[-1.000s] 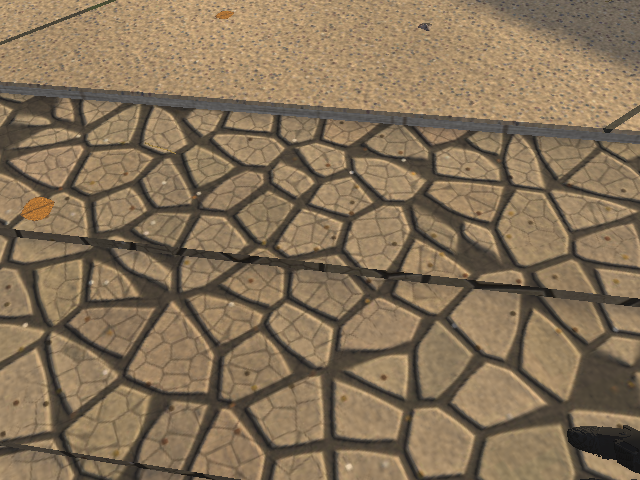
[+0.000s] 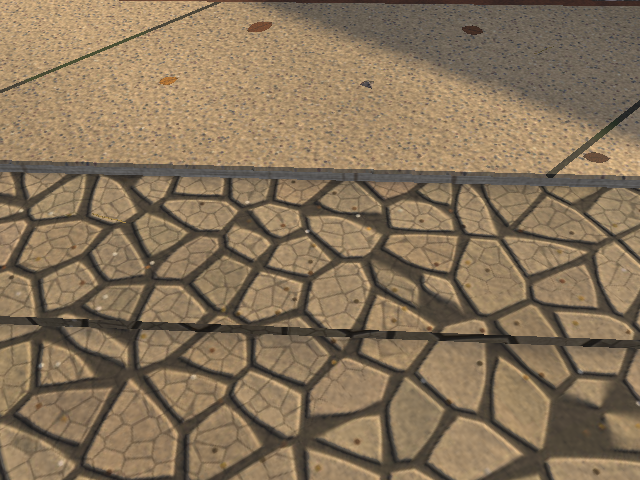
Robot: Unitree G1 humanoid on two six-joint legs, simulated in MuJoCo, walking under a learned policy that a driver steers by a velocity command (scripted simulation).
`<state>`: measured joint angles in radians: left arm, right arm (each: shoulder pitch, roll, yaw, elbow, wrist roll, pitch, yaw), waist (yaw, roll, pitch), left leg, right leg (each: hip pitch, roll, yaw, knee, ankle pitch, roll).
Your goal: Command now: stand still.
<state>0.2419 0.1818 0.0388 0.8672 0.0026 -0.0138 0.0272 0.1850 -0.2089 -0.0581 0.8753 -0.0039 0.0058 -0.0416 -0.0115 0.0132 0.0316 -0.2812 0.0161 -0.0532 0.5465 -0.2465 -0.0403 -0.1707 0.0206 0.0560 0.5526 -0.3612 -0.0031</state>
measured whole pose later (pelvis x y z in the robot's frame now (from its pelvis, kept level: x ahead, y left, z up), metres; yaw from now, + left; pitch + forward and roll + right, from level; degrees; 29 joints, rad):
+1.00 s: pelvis +0.00 +0.00 +0.00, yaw +1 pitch -1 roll +0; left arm 0.32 0.17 0.01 1.09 0.00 -0.02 0.04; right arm 0.21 -0.19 -0.03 1.11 0.00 0.01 -0.05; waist 0.00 0.01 0.04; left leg -0.26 0.02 -0.06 0.50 -0.22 -0.04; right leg -0.14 0.02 0.04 0.49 -0.33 0.00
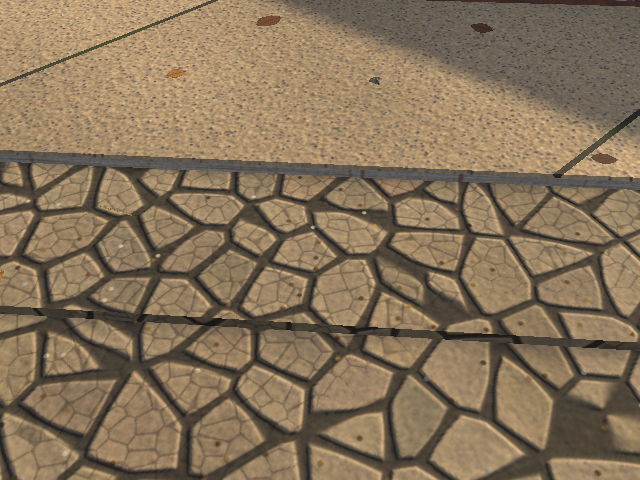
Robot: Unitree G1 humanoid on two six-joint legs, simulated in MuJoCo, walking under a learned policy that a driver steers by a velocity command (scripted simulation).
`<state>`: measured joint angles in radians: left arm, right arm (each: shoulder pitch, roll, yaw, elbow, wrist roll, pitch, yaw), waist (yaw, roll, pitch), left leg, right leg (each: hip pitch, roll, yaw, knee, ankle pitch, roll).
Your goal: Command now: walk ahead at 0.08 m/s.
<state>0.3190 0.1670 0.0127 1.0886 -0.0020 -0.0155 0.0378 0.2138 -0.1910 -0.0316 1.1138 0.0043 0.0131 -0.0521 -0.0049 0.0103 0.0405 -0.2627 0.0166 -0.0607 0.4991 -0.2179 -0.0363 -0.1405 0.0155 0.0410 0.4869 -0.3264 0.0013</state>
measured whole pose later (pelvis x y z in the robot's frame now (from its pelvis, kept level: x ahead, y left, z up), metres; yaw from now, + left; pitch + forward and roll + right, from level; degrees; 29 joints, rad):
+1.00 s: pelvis +0.59 +0.00 +0.03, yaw +0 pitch +1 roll -2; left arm 0.53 0.21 0.04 1.05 0.01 -0.12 -0.02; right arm 0.08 -0.22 -0.01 0.78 -0.04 -0.06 0.05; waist 0.05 0.03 -0.02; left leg -0.84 0.15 0.02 1.09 -0.03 0.08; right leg 0.00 0.12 -0.10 0.26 -0.30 -0.11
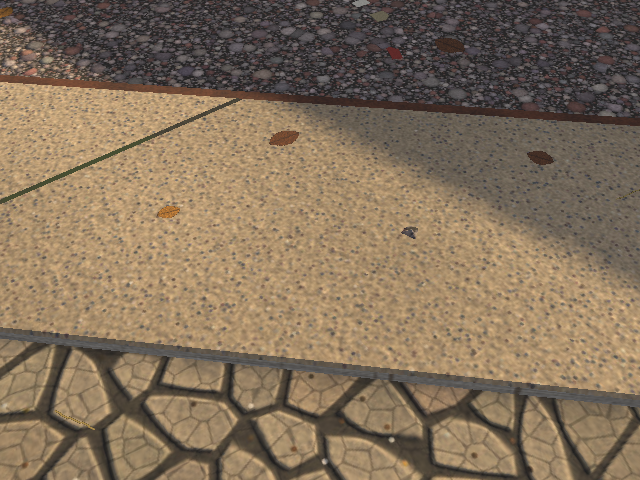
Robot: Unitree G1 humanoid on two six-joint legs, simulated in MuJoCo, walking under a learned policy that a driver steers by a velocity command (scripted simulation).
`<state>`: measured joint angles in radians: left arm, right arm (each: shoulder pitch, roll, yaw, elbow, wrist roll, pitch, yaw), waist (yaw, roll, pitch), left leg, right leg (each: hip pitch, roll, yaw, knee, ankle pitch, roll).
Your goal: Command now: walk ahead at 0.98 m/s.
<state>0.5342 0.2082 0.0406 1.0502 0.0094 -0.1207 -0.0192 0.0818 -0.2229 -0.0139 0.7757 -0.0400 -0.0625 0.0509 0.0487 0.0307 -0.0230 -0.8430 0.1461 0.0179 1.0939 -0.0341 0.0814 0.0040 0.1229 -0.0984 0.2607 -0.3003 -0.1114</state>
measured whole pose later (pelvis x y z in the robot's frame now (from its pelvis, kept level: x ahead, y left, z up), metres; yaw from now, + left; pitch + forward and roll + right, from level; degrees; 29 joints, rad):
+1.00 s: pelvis +0.92 +0.12 +0.06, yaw +8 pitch +2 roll -1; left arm 0.47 0.31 0.08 0.85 0.01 -0.06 -0.03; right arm 0.15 -0.26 0.00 0.62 -0.06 -0.09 0.01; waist 0.06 -0.02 -0.05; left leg -0.41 0.05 0.02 0.69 -0.32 -0.02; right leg -0.36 0.02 0.09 1.17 -0.37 -0.08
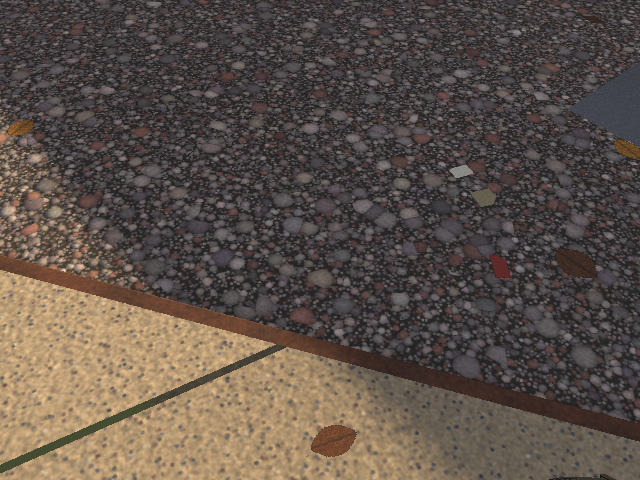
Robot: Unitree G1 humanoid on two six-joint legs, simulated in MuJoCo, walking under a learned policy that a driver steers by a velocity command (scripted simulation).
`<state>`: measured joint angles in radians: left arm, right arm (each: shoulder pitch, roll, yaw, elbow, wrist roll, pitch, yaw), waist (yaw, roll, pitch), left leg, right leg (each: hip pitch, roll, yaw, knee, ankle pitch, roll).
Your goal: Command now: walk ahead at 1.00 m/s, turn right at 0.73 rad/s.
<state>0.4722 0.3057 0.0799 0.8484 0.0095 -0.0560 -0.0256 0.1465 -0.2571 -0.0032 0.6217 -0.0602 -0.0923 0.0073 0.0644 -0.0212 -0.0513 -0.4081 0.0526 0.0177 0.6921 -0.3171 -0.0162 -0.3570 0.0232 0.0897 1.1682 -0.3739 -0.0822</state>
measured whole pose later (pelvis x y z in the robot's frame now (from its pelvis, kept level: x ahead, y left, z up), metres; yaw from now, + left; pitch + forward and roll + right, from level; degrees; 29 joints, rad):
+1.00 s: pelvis +0.66 -0.18 +0.00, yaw -32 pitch +2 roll +3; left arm 0.12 0.27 -0.02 0.62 0.03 -0.07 -0.10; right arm 0.31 -0.25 0.03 0.77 0.01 -0.11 0.08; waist -0.07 -0.04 0.03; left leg -0.35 -0.06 0.00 0.62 -0.30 0.01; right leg -0.44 -0.07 0.03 0.71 -0.30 0.02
